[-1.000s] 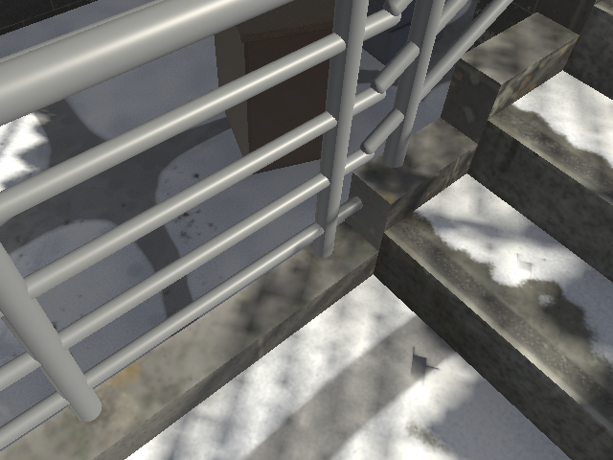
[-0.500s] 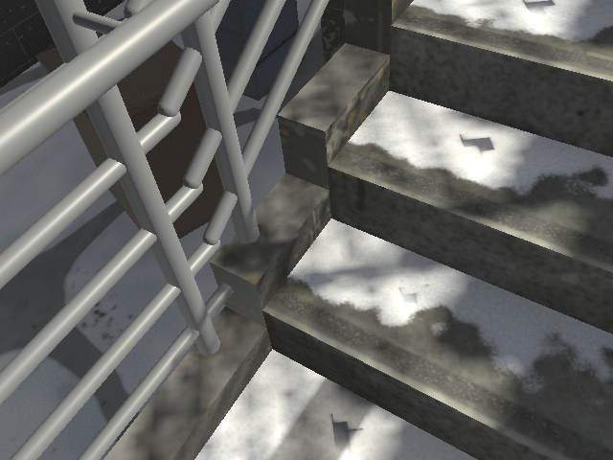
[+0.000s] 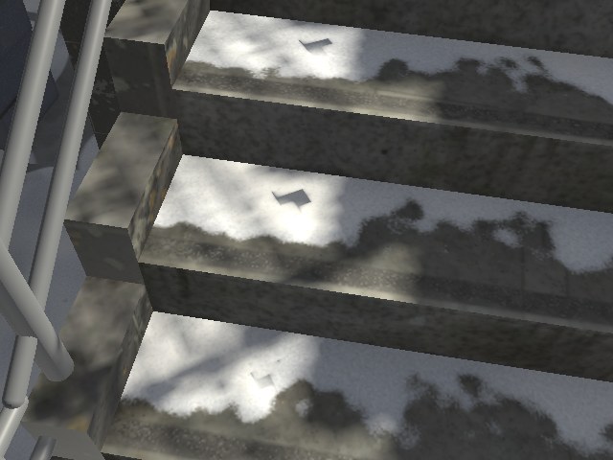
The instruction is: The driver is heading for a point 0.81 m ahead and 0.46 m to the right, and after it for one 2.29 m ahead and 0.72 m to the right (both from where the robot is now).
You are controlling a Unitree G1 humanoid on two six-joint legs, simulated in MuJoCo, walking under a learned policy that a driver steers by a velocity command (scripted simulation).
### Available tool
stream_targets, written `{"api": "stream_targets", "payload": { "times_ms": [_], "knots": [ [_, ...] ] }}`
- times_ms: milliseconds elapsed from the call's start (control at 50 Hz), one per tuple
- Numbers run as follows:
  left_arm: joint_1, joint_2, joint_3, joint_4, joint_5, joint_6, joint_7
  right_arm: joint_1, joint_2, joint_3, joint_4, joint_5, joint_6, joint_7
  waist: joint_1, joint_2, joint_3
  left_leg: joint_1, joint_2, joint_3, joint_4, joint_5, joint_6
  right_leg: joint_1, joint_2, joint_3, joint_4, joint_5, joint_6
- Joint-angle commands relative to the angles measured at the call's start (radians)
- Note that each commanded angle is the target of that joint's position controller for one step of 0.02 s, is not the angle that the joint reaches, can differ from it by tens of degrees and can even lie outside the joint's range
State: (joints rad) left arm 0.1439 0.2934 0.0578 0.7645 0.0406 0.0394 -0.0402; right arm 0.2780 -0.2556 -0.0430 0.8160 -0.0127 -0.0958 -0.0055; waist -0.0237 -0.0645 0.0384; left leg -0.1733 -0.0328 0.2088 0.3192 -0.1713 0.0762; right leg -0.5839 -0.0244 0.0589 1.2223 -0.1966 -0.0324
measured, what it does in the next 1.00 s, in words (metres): climbs, turning right: right foot, then left foot 0.18 m higher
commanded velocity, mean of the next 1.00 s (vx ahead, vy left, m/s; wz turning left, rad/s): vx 0.50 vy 0.00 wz -0.58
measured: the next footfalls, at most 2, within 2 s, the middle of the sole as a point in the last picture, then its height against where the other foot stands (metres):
right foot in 0.30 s outside the picture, level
left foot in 0.80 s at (344, 411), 0.18 m higher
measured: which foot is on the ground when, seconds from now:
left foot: down 0.00-0.26, up 0.28-0.78, down 0.80-1.00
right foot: up 0.00-0.28, down 0.30-0.80, up 0.82-1.00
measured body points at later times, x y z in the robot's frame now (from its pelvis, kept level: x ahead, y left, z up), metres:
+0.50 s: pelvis +0.15 -0.08 -0.01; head +0.16 -0.10 +0.44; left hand +0.27 +0.18 -0.13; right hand +0.22 -0.34 -0.13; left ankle +0.18 +0.06 -0.55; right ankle +0.10 -0.12 -0.74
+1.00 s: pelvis +0.40 -0.13 +0.12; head +0.42 -0.12 +0.57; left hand +0.69 -0.03 +0.02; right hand +0.35 -0.40 +0.00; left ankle +0.47 -0.06 -0.57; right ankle +0.29 -0.22 -0.37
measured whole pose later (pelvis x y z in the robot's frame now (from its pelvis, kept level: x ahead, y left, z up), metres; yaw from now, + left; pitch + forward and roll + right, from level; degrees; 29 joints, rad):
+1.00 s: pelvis +0.40 -0.13 +0.12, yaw -34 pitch +3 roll +2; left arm 0.11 0.23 0.06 0.67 0.06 -0.04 -0.01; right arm 0.23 -0.19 -0.07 0.86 -0.04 -0.05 -0.04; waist 0.03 -0.08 -0.03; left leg -0.52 0.03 0.17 0.93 -0.45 0.04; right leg -0.85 0.11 0.14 1.91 -0.20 -0.12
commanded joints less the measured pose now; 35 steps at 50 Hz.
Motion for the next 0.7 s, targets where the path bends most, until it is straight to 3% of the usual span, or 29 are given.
{"api": "stream_targets", "payload": {
  "times_ms": [20, 60, 80, 100, 120, 160, 180, 200, 220, 240, 260, 280, 300, 320, 340, 360, 380, 420, 460, 480, 520, 540, 560, 600, 620, 640, 660, 680, 700],
  "knots": [
    [-0.023, 0.024, -0.004, -0.063, 0.005, -0.003, -0.005, 0.028, -0.094, -0.018, -0.033, 0.002, -0.038, -0.008, 0.009, 0.135, -0.049, 0.065, 0.301, -0.176, -0.154, 0.246, 0.061, -0.063, -0.021, 0.013, -0.068, 0.050, 0.008],
    [-0.072, 0.020, -0.006, -0.075, 0.006, 0.003, 0.004, 0.040, -0.110, -0.014, -0.020, 0.007, -0.042, -0.005, 0.015, 0.136, -0.023, 0.071, 0.316, -0.145, -0.136, 0.352, 0.061, -0.069, -0.013, -0.003, -0.181, 0.066, 0.023],
    [-0.082, -0.007, -0.020, -0.069, -0.006, -0.004, 0.002, 0.019, -0.142, -0.025, -0.018, 0.007, -0.030, -0.008, 0.020, 0.153, -0.034, 0.082, 0.316, -0.106, -0.122, 0.361, 0.062, -0.043, -0.021, -0.033, -0.245, 0.045, 0.018],
    [-0.124, -0.001, -0.018, -0.078, -0.002, -0.006, -0.001, 0.040, -0.150, -0.028, -0.024, 0.013, -0.018, -0.017, -0.005, 0.145, -0.037, 0.094, 0.321, -0.088, -0.124, 0.338, 0.060, -0.018, -0.018, -0.052, -0.303, 0.041, 0.018],
    [-0.121, -0.011, -0.026, -0.075, -0.009, -0.013, -0.017, 0.047, -0.163, -0.023, -0.016, 0.013, -0.008, -0.015, -0.010, 0.192, -0.039, 0.098, 0.305, -0.054, -0.112, 0.290, 0.056, 0.029, -0.019, -0.066, -0.391, 0.050, 0.020],
    [-0.133, -0.028, -0.036, -0.077, 0.001, -0.021, -0.021, 0.079, -0.165, -0.022, -0.005, 0.008, 0.005, -0.018, -0.028, 0.241, -0.071, 0.081, 0.313, -0.006, -0.054, 0.265, 0.066, 0.151, 0.018, -0.143, -0.469, -0.018, -0.001],
    [-0.154, -0.003, -0.028, -0.083, 0.004, -0.024, -0.029, 0.095, -0.157, -0.021, -0.001, -0.005, 0.021, -0.021, -0.052, 0.227, -0.050, 0.085, 0.311, -0.002, -0.033, 0.292, 0.065, 0.153, 0.039, -0.159, -0.503, -0.056, -0.012],
    [-0.148, -0.008, -0.025, -0.085, 0.025, -0.028, -0.027, 0.107, -0.157, -0.020, 0.009, 0.002, 0.028, -0.025, -0.050, 0.240, -0.049, 0.103, 0.339, -0.005, 0.008, 0.386, 0.071, 0.170, 0.062, -0.174, -0.522, -0.130, -0.026],
    [-0.129, -0.003, -0.020, -0.091, 0.033, -0.034, -0.016, 0.100, -0.178, -0.031, -0.003, 0.009, 0.036, -0.030, -0.042, 0.244, -0.061, 0.119, 0.362, -0.016, 0.078, 0.508, 0.065, 0.195, 0.082, -0.188, -0.541, -0.173, -0.044],
    [-0.098, 0.004, -0.008, -0.090, 0.025, -0.038, -0.005, 0.098, -0.194, -0.035, -0.001, 0.009, 0.049, -0.033, -0.015, 0.211, -0.086, 0.135, 0.375, 0.002, 0.226, 0.714, 0.061, 0.234, 0.107, -0.195, -0.566, -0.151, -0.071],
    [0.023, -0.016, -0.002, -0.069, -0.004, -0.050, 0.011, 0.065, -0.203, -0.034, -0.011, 0.015, 0.071, -0.038, 0.057, 0.143, -0.151, 0.103, 0.344, 0.045, 0.464, 0.826, 0.042, 0.370, 0.156, -0.208, -0.704, -0.130, -0.092],
    [0.158, 0.005, 0.013, -0.033, -0.006, -0.058, 0.023, 0.011, -0.196, -0.034, -0.035, 0.026, 0.075, -0.030, 0.135, 0.101, -0.192, -0.095, 0.309, 0.053, 0.721, 0.637, 0.000, 0.574, 0.141, -0.138, -0.840, -0.027, -0.121],
    [0.152, 0.117, 0.038, -0.024, 0.005, -0.061, 0.040, -0.019, -0.049, -0.001, -0.072, -0.008, 0.074, -0.016, 0.076, -0.047, -0.124, -0.434, 0.215, 0.012, 0.957, -0.207, -0.047, 0.678, -0.096, 0.201, -0.904, 0.094, -0.134],
    [0.217, 0.292, 0.083, -0.053, -0.009, -0.044, 0.041, -0.043, -0.057, 0.008, -0.151, -0.026, 0.067, -0.007, 0.103, -0.126, -0.182, -0.663, 0.095, -0.103, 1.167, -0.282, -0.109, 0.745, -0.326, 0.588, -0.964, 0.268, -0.343],
    [0.241, 0.205, 0.070, -0.031, -0.008, -0.049, 0.052, -0.061, -0.104, -0.006, -0.123, -0.041, 0.058, 0.007, 0.124, 0.048, -0.185, -0.666, 0.155, -0.185, 1.215, -0.256, -0.120, 0.698, -0.334, 0.511, -0.941, 0.157, -0.365],
    [0.180, 0.154, 0.054, -0.022, -0.008, -0.056, 0.057, -0.075, -0.076, -0.003, -0.118, -0.034, 0.045, 0.009, 0.073, 0.036, -0.081, -0.690, 0.155, -0.203, 1.256, -0.195, -0.109, 0.593, -0.251, 0.411, -0.931, 0.137, -0.338],
    [0.137, 0.105, 0.038, -0.018, -0.011, -0.061, 0.058, -0.060, -0.067, -0.001, -0.107, -0.038, 0.040, 0.011, 0.031, 0.045, -0.037, -0.701, 0.165, -0.200, 1.273, -0.182, -0.103, 0.512, -0.180, 0.338, -0.920, 0.163, -0.290],
    [0.117, 0.061, 0.019, -0.005, -0.020, -0.071, 0.060, -0.065, -0.065, -0.001, -0.117, -0.057, 0.064, 0.019, -0.002, 0.041, -0.012, -0.715, 0.151, -0.192, 1.330, -0.147, -0.110, 0.419, -0.112, 0.286, -0.905, 0.260, -0.254],
    [0.160, 0.092, 0.020, 0.027, -0.022, -0.088, 0.055, -0.067, -0.011, 0.020, -0.137, -0.062, 0.077, 0.011, -0.016, 0.040, -0.034, -0.734, 0.131, -0.186, 1.342, -0.112, -0.105, 0.395, -0.078, 0.286, -0.890, 0.258, -0.252],
    [0.210, 0.104, 0.021, 0.037, -0.011, -0.100, 0.055, -0.083, 0.033, 0.029, -0.153, -0.056, 0.087, -0.003, 0.013, -0.040, -0.054, -0.808, 0.092, -0.136, 1.587, -0.182, -0.108, 0.415, -0.084, 0.318, -0.870, 0.304, -0.284],
    [0.297, 0.102, 0.011, 0.074, -0.009, -0.115, 0.057, -0.241, 0.055, 0.046, -0.246, -0.055, 0.096, -0.028, 0.047, -0.003, -0.014, -1.094, 0.098, -0.167, 1.763, -0.260, -0.092, 0.503, -0.140, 0.413, -0.895, 0.196, -0.309],
    [0.356, 0.095, 0.007, 0.101, -0.011, -0.126, 0.057, -0.320, 0.076, 0.060, -0.294, -0.062, 0.094, -0.031, 0.061, 0.006, 0.014, -1.225, 0.107, -0.180, 1.794, -0.309, -0.081, 0.557, -0.162, 0.461, -0.895, 0.124, -0.310],
    [0.407, 0.097, 0.007, 0.134, 0.001, -0.128, 0.057, -0.388, 0.093, 0.070, -0.330, -0.058, 0.085, -0.035, 0.096, -0.009, 0.010, -1.370, 0.098, -0.186, 1.912, -0.355, -0.066, 0.646, -0.179, 0.498, -0.887, 0.090, -0.315],
    [0.438, 0.061, -0.010, 0.161, 0.000, -0.125, 0.056, -0.462, 0.106, 0.080, -0.383, -0.068, 0.077, -0.021, 0.102, -0.027, 0.039, -1.457, 0.087, -0.178, 1.934, -0.393, -0.033, 0.638, -0.161, 0.462, -0.905, 0.066, -0.262],
    [0.437, 0.065, -0.012, 0.171, 0.000, -0.124, 0.062, -0.497, 0.113, 0.085, -0.412, -0.068, 0.073, -0.015, 0.103, -0.029, 0.039, -1.433, 0.091, -0.182, 1.881, -0.412, -0.020, 0.607, -0.144, 0.444, -0.930, 0.040, -0.239],
    [0.447, 0.057, -0.010, 0.190, -0.028, -0.119, 0.071, -0.571, 0.142, 0.103, -0.449, -0.073, 0.078, -0.005, 0.103, 0.002, 0.029, -1.335, 0.083, -0.158, 1.775, -0.404, -0.015, 0.509, -0.095, 0.392, -0.971, 0.023, -0.209],
    [0.432, 0.059, -0.013, 0.192, -0.026, -0.112, 0.077, -0.596, 0.143, 0.109, -0.481, -0.069, 0.084, -0.001, 0.099, 0.005, 0.046, -1.277, 0.084, -0.149, 1.679, -0.401, -0.023, 0.453, -0.087, 0.396, -1.029, 0.031, -0.214],
    [0.416, 0.060, -0.011, 0.190, -0.036, -0.105, 0.107, -0.602, 0.138, 0.109, -0.510, -0.069, 0.091, 0.003, 0.092, -0.019, 0.022, -1.185, 0.088, -0.191, 1.618, -0.429, -0.021, 0.446, -0.119, 0.417, -1.090, 0.175, -0.236],
    [0.389, 0.104, -0.001, 0.163, -0.044, -0.099, 0.116, -0.567, 0.106, 0.110, -0.512, -0.065, 0.101, 0.003, 0.078, 0.047, -0.013, -0.978, 0.076, -0.109, 1.403, -0.394, -0.031, 0.410, -0.124, 0.359, -1.186, 0.380, -0.237]
  ]
}}
Keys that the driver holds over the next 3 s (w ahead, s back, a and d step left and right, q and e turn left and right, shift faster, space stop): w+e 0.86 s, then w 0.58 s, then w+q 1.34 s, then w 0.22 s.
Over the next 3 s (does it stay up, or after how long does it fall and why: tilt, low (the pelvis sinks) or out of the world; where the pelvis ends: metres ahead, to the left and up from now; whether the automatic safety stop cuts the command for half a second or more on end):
stays up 1.41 -0.72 0.71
